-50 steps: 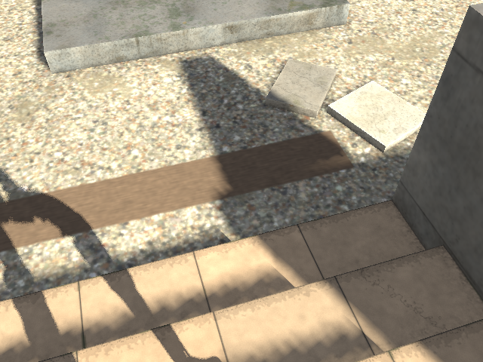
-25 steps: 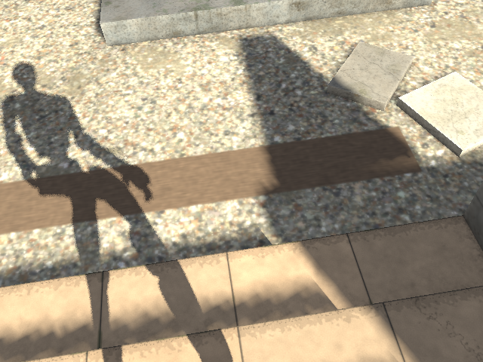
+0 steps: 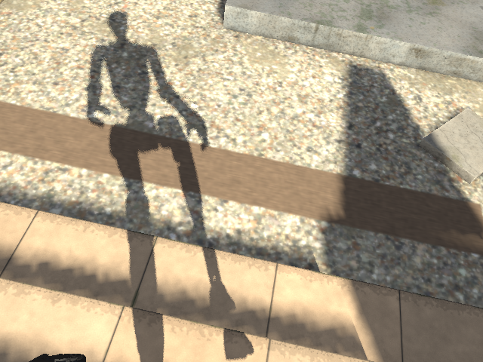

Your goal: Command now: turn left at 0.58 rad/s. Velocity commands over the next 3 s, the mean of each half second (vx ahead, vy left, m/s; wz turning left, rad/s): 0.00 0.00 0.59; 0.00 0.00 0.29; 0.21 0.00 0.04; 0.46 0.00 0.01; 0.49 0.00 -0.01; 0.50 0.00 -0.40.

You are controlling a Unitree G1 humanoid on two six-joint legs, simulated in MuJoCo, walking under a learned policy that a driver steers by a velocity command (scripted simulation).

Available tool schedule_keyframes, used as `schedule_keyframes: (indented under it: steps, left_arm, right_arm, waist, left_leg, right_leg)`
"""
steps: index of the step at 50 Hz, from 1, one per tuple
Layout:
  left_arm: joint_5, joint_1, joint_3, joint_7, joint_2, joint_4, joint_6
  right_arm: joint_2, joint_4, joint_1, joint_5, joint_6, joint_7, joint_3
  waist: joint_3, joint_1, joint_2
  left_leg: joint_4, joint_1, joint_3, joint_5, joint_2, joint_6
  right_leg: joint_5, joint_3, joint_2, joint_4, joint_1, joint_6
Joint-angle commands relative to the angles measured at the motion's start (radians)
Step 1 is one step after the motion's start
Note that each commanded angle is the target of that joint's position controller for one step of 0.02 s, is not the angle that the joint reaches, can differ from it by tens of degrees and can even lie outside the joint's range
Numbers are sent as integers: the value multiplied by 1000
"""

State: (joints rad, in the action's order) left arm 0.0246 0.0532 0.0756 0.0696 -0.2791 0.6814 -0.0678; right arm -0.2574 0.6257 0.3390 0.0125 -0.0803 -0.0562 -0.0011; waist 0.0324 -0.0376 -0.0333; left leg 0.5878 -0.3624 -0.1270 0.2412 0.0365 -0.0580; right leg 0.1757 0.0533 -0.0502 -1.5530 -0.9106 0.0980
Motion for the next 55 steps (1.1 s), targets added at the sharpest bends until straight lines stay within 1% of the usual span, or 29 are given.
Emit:
schedule_keyframes:
  steps: [1,5,7,10,12,15,16,17,18,19,20,21,22,23,25,27,28,31,34,37,39,41,42,43,44,45,46,49,55]
  left_arm:
    - [4,-49,-6,0,-25,-129,12]
    - [9,-148,-24,-14,-14,-191,31]
    - [-3,-173,-22,-30,-23,-193,44]
    - [-18,-160,-22,-53,-25,-177,57]
    - [-24,-145,-21,-63,-18,-166,63]
    - [-36,-80,-16,-73,-17,-135,75]
    - [-39,-26,-4,-73,-23,-112,77]
    - [-32,36,10,-69,-45,-86,78]
    - [-16,120,22,-68,-90,-71,73]
    - [4,210,34,-76,-169,-53,59]
    - [5,231,43,-85,-166,-44,67]
    - [5,181,28,-83,-121,-55,68]
    - [3,116,13,-73,-81,-69,62]
    - [-8,69,1,-62,-57,-80,57]
    - [5,28,-12,-44,-61,-73,55]
    - [4,18,-18,-37,-65,-68,54]
    - [1,42,-23,-34,-64,-61,52]
    - [-10,142,-20,-21,-88,-30,48]
    - [-20,186,-13,-18,-100,-4,43]
    - [-35,191,-20,-31,-84,15,41]
    - [-39,222,-16,-42,-107,31,44]
    - [-41,247,-23,-49,-95,49,48]
    - [-39,269,-26,-55,-92,58,59]
    - [-12,264,-37,-64,-62,43,78]
    - [2,361,-51,-77,-14,42,91]
    - [-3,285,-48,-72,-38,36,88]
    - [-9,243,-40,-72,-57,27,80]
    - [-3,261,-37,-69,-37,18,54]
    - [-8,304,-27,-55,-35,24,44]
  right_arm:
    - [-149,-88,-39,-11,11,-26,29]
    - [-167,-86,-6,-12,0,-46,50]
    - [-185,-96,-6,-9,-3,-49,65]
    - [-199,-120,-40,-2,-13,-38,79]
    - [-186,-121,-39,-12,-18,-26,80]
    - [-181,-139,-91,-21,-20,-17,84]
    - [-175,-147,-125,-33,-17,-15,85]
    - [-148,-143,-114,-34,-12,-11,78]
    - [-77,-130,-58,-18,-11,-1,65]
    - [-67,-160,-28,-28,7,0,67]
    - [-174,-173,-107,-29,37,-2,107]
    - [-214,-158,-159,-29,38,-8,127]
    - [-210,-137,-163,-24,24,-17,131]
    - [-199,-122,-140,-19,8,-19,129]
    - [-160,-109,-93,-19,0,-7,118]
    - [-150,-105,-61,-29,-6,-8,114]
    - [-141,-112,-80,-28,-8,-10,107]
    - [-105,-145,-153,-16,-4,-14,86]
    - [-51,-158,-217,-6,11,5,59]
    - [13,-159,-284,-18,25,34,28]
    - [-7,-134,-270,-30,36,43,32]
    - [-34,-95,-216,-24,47,45,45]
    - [-75,-82,-180,-18,50,40,57]
    - [-140,-82,-122,-13,49,26,72]
    - [-134,-46,-157,-3,42,24,69]
    - [-66,-62,-206,-11,35,34,64]
    - [-26,-58,-228,-11,33,40,53]
    - [-38,-33,-237,-12,39,47,56]
    - [-29,33,-241,-17,51,43,56]
  waist:
    - [-113,26,141]
    - [-129,-5,177]
    - [-122,-15,186]
    - [-107,-9,222]
    - [-94,-14,233]
    - [-100,7,229]
    - [-89,41,225]
    - [-111,59,190]
    - [-198,58,9]
    - [-198,57,-221]
    - [-125,92,-194]
    - [-54,79,-152]
    - [-22,55,-121]
    - [-8,38,-112]
    - [-30,-8,-92]
    - [-36,-23,-84]
    - [-33,-8,-65]
    - [-46,35,-41]
    - [-76,65,-58]
    - [-54,81,-93]
    - [-26,88,-116]
    - [-18,56,-76]
    - [-48,43,-53]
    - [-143,35,21]
    - [-213,117,154]
    - [-193,68,162]
    - [-149,57,147]
    - [-109,69,123]
    - [-108,73,78]
  left_leg:
    - [-151,131,-266,-250,-180,-142]
    - [-117,295,-345,-238,-175,-143]
    - [-126,297,-406,-148,-182,-153]
    - [-135,193,-444,-173,-173,-181]
    - [-143,138,-471,-222,-158,-193]
    - [-141,106,-500,-271,-126,-168]
    - [-123,73,-500,-212,-103,-138]
    - [-78,-10,-474,-97,-69,-98]
    - [184,-169,-330,252,36,-29]
    - [388,-485,-211,526,195,41]
    - [576,-622,-191,492,159,102]
    - [701,-659,-151,393,113,120]
    - [754,-649,-124,303,90,125]
    - [810,-604,-111,235,80,129]
    - [961,-474,-56,112,79,136]
    - [1030,-434,-17,43,70,148]
    - [1016,-443,-22,18,68,154]
    - [900,-517,-58,-8,53,167]
    - [587,-482,-53,-24,-2,172]
    - [231,-245,52,43,-74,160]
    - [98,-41,134,66,-49,140]
    - [-145,114,147,-79,-26,91]
    - [-208,227,87,-191,-53,60]
    - [-157,402,-44,-577,-177,21]
    - [-37,471,-102,-649,-239,-87]
    - [-61,356,-96,-520,-203,-101]
    - [-70,317,-72,-445,-166,-72]
    - [-80,241,-53,-407,-132,-36]
    - [-71,227,-32,-498,-115,-29]
  right_leg:
    - [-43,17,-14,-33,-28,20]
    - [-39,52,-11,289,-22,19]
    - [-16,81,-4,465,45,-1]
    - [77,57,-26,571,217,-21]
    - [134,38,-45,642,331,-28]
    - [147,35,-38,866,520,-50]
    - [81,26,-23,1034,615,-68]
    - [-14,19,19,1148,785,-89]
    - [-69,196,199,1149,1024,-164]
    - [-267,471,410,1119,1153,-325]
    - [-170,596,471,1194,1067,-399]
    - [-80,498,423,1206,1006,-376]
    - [-43,382,357,1210,933,-327]
    - [-68,293,314,1215,843,-300]
    - [-189,182,270,1231,679,-307]
    - [-220,95,252,1240,629,-315]
    - [-239,89,253,1241,641,-328]
    - [-316,90,284,1221,793,-354]
    - [-272,62,280,1210,909,-338]
    - [-130,30,267,1228,798,-336]
    - [-80,50,278,1238,682,-342]
    - [-140,50,264,1185,673,-301]
    - [-185,47,245,1148,658,-251]
    - [-120,-4,198,1058,612,-179]
    - [65,-34,159,1080,540,-125]
    - [125,-66,133,1094,603,-83]
    - [126,-81,119,1086,596,-73]
    - [86,-93,115,1084,635,-78]
    - [-9,-91,129,1099,712,-80]
